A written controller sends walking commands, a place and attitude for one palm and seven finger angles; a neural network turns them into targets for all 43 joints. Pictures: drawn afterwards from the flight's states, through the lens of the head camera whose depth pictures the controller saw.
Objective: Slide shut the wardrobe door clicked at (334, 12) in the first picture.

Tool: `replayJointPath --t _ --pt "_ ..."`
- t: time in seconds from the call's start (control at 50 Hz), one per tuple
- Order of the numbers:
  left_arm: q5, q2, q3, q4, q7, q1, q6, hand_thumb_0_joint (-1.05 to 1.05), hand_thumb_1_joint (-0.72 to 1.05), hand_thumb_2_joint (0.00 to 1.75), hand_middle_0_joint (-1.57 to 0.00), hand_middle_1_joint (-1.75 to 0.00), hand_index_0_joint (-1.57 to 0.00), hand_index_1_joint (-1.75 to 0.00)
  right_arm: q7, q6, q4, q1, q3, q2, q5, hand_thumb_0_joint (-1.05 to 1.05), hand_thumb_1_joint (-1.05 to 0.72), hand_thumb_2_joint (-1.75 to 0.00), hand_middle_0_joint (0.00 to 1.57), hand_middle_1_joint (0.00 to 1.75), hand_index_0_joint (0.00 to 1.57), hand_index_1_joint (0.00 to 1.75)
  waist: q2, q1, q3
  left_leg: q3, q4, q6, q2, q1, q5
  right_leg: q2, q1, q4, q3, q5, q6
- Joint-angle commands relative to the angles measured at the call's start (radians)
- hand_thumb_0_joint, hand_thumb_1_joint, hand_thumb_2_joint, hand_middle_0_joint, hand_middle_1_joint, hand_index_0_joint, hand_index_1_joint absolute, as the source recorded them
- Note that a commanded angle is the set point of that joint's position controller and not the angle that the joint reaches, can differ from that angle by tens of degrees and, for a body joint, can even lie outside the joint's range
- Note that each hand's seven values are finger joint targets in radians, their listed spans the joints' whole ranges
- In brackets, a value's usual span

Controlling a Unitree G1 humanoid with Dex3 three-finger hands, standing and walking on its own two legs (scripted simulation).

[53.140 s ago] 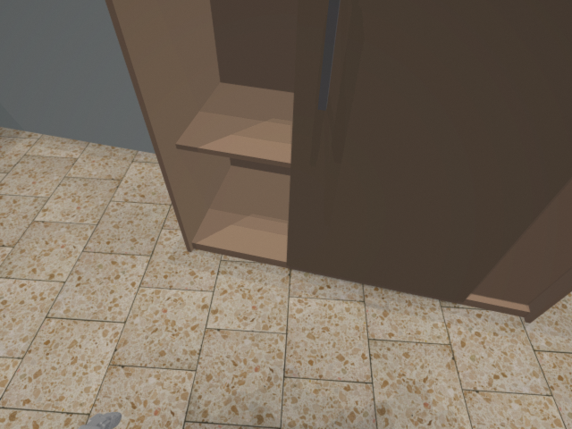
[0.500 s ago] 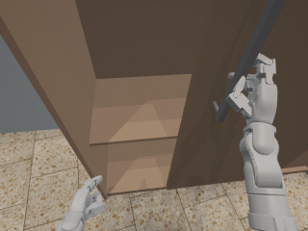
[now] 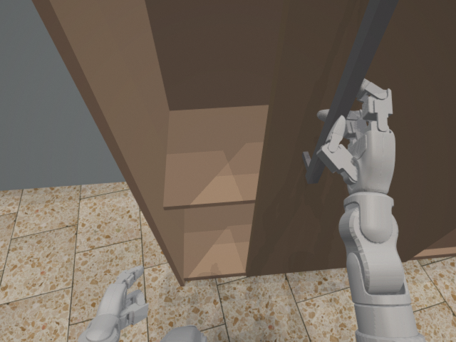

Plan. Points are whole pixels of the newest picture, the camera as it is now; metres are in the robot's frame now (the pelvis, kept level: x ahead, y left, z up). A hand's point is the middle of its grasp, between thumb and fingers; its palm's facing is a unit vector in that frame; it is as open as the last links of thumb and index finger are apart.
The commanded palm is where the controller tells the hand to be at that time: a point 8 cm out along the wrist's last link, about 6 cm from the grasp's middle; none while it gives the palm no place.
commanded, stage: step sideways, sliding the door along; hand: right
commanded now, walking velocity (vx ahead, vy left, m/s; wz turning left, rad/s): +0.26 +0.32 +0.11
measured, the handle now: (334, 98) +0.40 -0.15 +0.22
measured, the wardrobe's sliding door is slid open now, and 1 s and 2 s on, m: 0.26 0.01 0.00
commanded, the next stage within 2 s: stop walking and hold the door there in 1.60 s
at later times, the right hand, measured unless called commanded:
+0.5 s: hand (234, 155) +0.32 -0.01 +0.19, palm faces +0.07 +1.00 +0.00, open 7.2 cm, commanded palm +0.30 -0.02 +0.20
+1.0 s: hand (147, 161) +0.32 +0.11 +0.19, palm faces +0.03 +1.00 +0.00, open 7.1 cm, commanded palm +0.29 +0.10 +0.19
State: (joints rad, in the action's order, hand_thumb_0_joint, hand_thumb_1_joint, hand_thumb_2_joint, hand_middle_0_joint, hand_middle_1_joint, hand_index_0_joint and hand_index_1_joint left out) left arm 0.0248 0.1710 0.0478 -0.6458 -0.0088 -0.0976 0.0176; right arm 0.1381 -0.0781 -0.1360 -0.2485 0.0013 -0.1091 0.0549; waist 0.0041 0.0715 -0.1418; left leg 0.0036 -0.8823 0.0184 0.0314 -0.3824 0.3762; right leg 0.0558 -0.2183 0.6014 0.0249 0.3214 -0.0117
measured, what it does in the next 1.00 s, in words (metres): steps to the left: left foot, then right foot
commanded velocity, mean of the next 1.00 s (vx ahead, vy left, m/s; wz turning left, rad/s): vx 0.28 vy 0.30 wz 0.01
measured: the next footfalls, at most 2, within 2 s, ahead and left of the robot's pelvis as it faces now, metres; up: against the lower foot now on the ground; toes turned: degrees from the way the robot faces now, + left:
left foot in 0.30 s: +0.07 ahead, +0.24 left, +0.00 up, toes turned +6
right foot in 0.46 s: +0.04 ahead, -0.01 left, +0.00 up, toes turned +1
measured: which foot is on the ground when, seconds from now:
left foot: up 0.00-0.28, down 0.30-0.46, up 0.48-0.74, down 0.76-0.92, up 0.94-1.00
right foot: down 0.00-0.30, up 0.32-0.44, down 0.46-0.78, up 0.80-0.90, down 0.92-1.00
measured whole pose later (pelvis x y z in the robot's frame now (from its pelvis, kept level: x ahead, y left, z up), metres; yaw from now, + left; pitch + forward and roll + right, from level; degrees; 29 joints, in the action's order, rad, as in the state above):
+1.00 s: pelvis -0.03 +0.22 +0.01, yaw +5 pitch -5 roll +2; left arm 0.02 0.15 0.00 -0.67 0.02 -0.12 0.03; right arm 0.12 -0.06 -0.01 -0.27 -0.01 -0.18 0.08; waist 0.04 0.04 -0.08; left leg -0.01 -0.90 0.01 0.03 -0.37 0.36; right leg 0.05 -0.19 0.58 0.02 0.30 0.01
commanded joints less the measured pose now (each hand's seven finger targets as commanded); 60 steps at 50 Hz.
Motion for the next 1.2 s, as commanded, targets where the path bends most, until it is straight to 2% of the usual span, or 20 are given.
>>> replayJointPath --t 0.0,0.14,0.24,0.3,0.34,0.4,0.42,0.44,0.48,0.54,0.62,0.7,0.76,0.82,0.88,0.9,0.92,1.0,1.08,1.18 --pt "-0.010 0.133 0.030 0.160 -0.013 0.106 -0.062 0.00 0.90 0.90 -0.20 -0.30 -0.20 -0.30 -0.132 -0.136 -0.351 -0.404 0.233 0.014 -0.023 0.00 -0.90 -0.90 0.45 1.40 0.45 1.40 -0.156 -0.090 0.383 -0.101 -0.223 -0.022 -0.073 -0.283 0.071 0.427 0.432 -0.143 -0.283 -0.907 0.245" --pt "0.000 0.137 0.035 0.176 -0.014 0.080 -0.074 0.00 0.90 0.90 -0.20 -0.30 -0.20 -0.30 -0.132 -0.113 -0.261 -0.429 0.226 0.008 -0.045 0.00 -0.90 -0.90 0.45 1.40 0.45 1.40 -0.307 -0.102 0.371 0.076 0.142 -0.037 -0.028 0.031 -0.054 0.298 0.231 -0.168 -0.003 -0.682 0.121" --pt "0.024 0.109 0.027 0.174 -0.001 0.091 -0.070 0.00 0.90 0.90 -0.20 -0.30 -0.20 -0.30 -0.121 -0.111 -0.240 -0.406 0.220 0.010 -0.038 0.00 -0.90 -0.90 0.45 1.40 0.45 1.40 -0.173 -0.083 0.390 0.106 0.399 -0.034 0.005 0.282 -0.256 0.196 0.105 0.056 0.032 -0.350 0.053" --pt "0.026 0.055 0.013 0.155 0.015 0.116 -0.073 0.00 0.90 0.90 -0.20 -0.30 -0.20 -0.30 -0.090 -0.090 -0.263 -0.397 0.193 -0.046 -0.037 0.00 -0.90 -0.90 0.45 1.40 0.45 1.40 0.313 -0.078 0.363 -0.362 0.621 0.149 -0.304 0.265 -0.495 -0.059 -0.179 0.477 -0.003 0.308 -0.001" --pt "0.027 0.082 0.023 0.132 0.017 0.101 -0.077 0.00 0.90 0.90 -0.20 -0.30 -0.20 -0.30 -0.075 -0.073 -0.265 -0.397 0.225 0.010 -0.024 0.00 -0.90 -0.90 0.45 1.40 0.45 1.40 0.350 -0.084 0.356 -0.318 0.529 0.209 -0.290 0.267 -0.634 -0.002 -0.170 0.507 -0.074 0.242 0.018" --pt "0.010 0.095 0.002 0.112 0.035 0.098 -0.047 0.00 0.90 0.90 -0.20 -0.30 -0.20 -0.30 -0.065 -0.083 -0.285 -0.400 0.173 -0.015 -0.017 0.00 -0.90 -0.90 0.45 1.40 0.45 1.40 0.106 -0.137 0.384 -0.042 0.281 0.091 -0.147 0.227 -0.601 -0.012 0.071 -0.233 -0.002 -0.125 0.020" --pt "0.000 0.130 0.017 0.129 0.042 0.108 -0.050 0.00 0.90 0.90 -0.20 -0.30 -0.20 -0.30 -0.072 -0.103 -0.300 -0.392 0.162 -0.038 -0.015 0.00 -0.90 -0.90 0.45 1.40 0.45 1.40 -0.078 -0.138 0.360 0.018 0.113 0.021 -0.070 0.064 -0.454 0.114 0.228 -0.345 -0.121 -0.378 0.040" --pt "-0.010 0.163 0.034 0.142 0.039 0.131 -0.040 0.00 0.90 0.90 -0.20 -0.30 -0.20 -0.30 -0.078 -0.113 -0.314 -0.392 0.163 -0.063 -0.015 0.00 -0.90 -0.90 0.45 1.40 0.45 1.40 -0.323 -0.114 0.350 0.031 -0.021 -0.016 -0.028 -0.176 0.000 0.349 0.354 -0.317 -0.407 -0.727 0.092" --pt "-0.001 0.129 0.022 0.165 0.009 0.149 -0.037 0.00 0.90 0.90 -0.20 -0.30 -0.20 -0.30 -0.101 -0.103 -0.309 -0.396 0.176 -0.033 -0.014 0.00 -0.90 -0.90 0.45 1.40 0.45 1.40 -0.134 -0.087 0.378 -0.094 -0.245 -0.020 -0.032 -0.203 0.071 0.448 0.304 -0.265 -0.444 -0.661 0.225" --pt "-0.001 0.128 0.017 0.150 0.001 0.129 -0.045 0.00 0.90 0.90 -0.20 -0.30 -0.20 -0.30 -0.103 -0.107 -0.301 -0.389 0.155 -0.057 -0.013 0.00 -0.90 -0.90 0.45 1.40 0.45 1.40 -0.227 -0.070 0.362 -0.082 -0.090 -0.015 -0.086 -0.176 0.033 0.396 0.316 -0.186 -0.246 -0.818 0.222" --pt "0.011 0.128 0.023 0.154 -0.006 0.080 -0.061 0.00 0.90 0.90 -0.20 -0.30 -0.20 -0.30 -0.107 -0.098 -0.198 -0.425 0.186 -0.008 -0.030 0.00 -0.90 -0.90 0.45 1.40 0.45 1.40 -0.328 -0.089 0.401 0.046 0.186 -0.021 -0.029 0.068 -0.036 0.282 0.210 -0.159 -0.045 -0.580 0.123" --pt "0.034 0.117 0.005 0.168 0.008 0.095 -0.051 0.00 0.90 0.90 -0.20 -0.30 -0.20 -0.30 -0.107 -0.093 -0.158 -0.437 0.159 -0.032 -0.029 0.00 -0.90 -0.90 0.45 1.40 0.45 1.40 -0.158 -0.082 0.394 0.089 0.401 -0.032 0.004 0.297 -0.206 0.193 0.041 -0.004 -0.021 -0.250 0.067" --pt "0.039 0.063 -0.015 0.163 0.020 0.107 -0.052 0.00 0.90 0.90 -0.20 -0.30 -0.20 -0.30 -0.078 -0.070 -0.165 -0.449 0.134 -0.089 -0.024 0.00 -0.90 -0.90 0.45 1.40 0.45 1.40 0.288 -0.090 0.352 -0.307 0.654 0.112 -0.252 0.286 -0.196 -0.063 -0.213 0.379 0.025 0.242 0.005" --pt "0.025 0.095 -0.003 0.113 0.038 0.099 -0.064 0.00 0.90 0.90 -0.20 -0.30 -0.20 -0.30 -0.057 -0.065 -0.201 -0.508 0.118 -0.067 -0.019 0.00 -0.90 -0.90 0.45 1.40 0.45 1.40 0.291 -0.088 0.339 -0.272 0.587 0.193 -0.245 0.204 -0.284 -0.019 -0.133 0.384 -0.047 0.155 0.030" --pt "0.018 0.103 -0.016 0.121 0.052 0.085 -0.046 0.00 0.90 0.90 -0.20 -0.30 -0.20 -0.30 -0.062 -0.080 -0.187 -0.489 0.146 -0.029 -0.001 0.00 -0.90 -0.90 0.45 1.40 0.45 1.40 -0.009 -0.136 0.357 0.018 0.230 0.057 -0.090 0.147 -0.374 0.022 0.177 -0.332 -0.050 -0.197 0.030" --pt "-0.002 0.160 0.008 0.136 0.049 0.091 -0.051 0.00 0.90 0.90 -0.20 -0.30 -0.20 -0.30 -0.066 -0.097 -0.205 -0.473 0.119 -0.068 -0.003 0.00 -0.90 -0.90 0.45 1.40 0.45 1.40 -0.275 -0.122 0.344 0.051 0.042 -0.001 -0.011 -0.159 -0.163 0.266 0.386 -0.345 -0.389 -0.429 0.092" --pt "-0.003 0.129 0.009 0.142 0.038 0.097 -0.042 0.00 0.90 0.90 -0.20 -0.30 -0.20 -0.30 -0.076 -0.096 -0.167 -0.446 0.149 -0.043 -0.009 0.00 -0.90 -0.90 0.45 1.40 0.45 1.40 -0.247 -0.108 0.353 -0.046 -0.123 0.004 -0.015 -0.225 0.069 0.404 0.408 -0.348 -0.570 -0.520 0.130" --pt "-0.001 0.117 -0.006 0.128 0.011 0.089 -0.044 0.00 0.90 0.90 -0.20 -0.30 -0.20 -0.30 -0.095 -0.098 -0.185 -0.444 0.133 -0.074 -0.010 0.00 -0.90 -0.90 0.45 1.40 0.45 1.40 -0.154 -0.082 0.307 -0.116 -0.233 -0.010 -0.081 -0.274 -0.010 0.389 0.354 -0.254 -0.338 -0.677 0.240" --pt "0.008 0.120 -0.005 0.147 -0.003 0.068 -0.052 0.00 0.90 0.90 -0.20 -0.30 -0.20 -0.30 -0.093 -0.079 -0.137 -0.452 0.182 -0.017 -0.029 0.00 -0.90 -0.90 0.45 1.40 0.45 1.40 -0.286 -0.084 0.337 0.011 -0.007 -0.014 -0.070 -0.024 -0.095 0.266 0.164 -0.298 -0.086 -0.308 0.149" --pt "0.036 0.103 -0.017 0.189 -0.001 0.085 -0.066 0.00 0.90 0.90 -0.20 -0.30 -0.20 -0.30 -0.083 -0.080 -0.127 -0.492 0.237 0.048 -0.016 0.00 -0.90 -0.90 0.45 1.40 0.45 1.40 -0.248 -0.085 0.337 0.091 0.268 -0.020 -0.026 0.159 -0.067 0.253 0.110 -0.211 -0.081 -0.164 0.112"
